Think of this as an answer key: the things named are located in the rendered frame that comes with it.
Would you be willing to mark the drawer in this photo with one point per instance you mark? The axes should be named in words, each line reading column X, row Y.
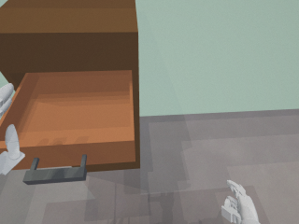
column 60, row 116

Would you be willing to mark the right robot hand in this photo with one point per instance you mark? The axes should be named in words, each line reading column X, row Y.
column 240, row 209

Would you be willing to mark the left robot hand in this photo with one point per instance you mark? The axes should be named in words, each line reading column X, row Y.
column 9, row 159

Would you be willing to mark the handle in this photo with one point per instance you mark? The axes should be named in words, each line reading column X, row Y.
column 55, row 175

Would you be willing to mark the cabinet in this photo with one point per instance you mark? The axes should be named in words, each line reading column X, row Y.
column 49, row 36

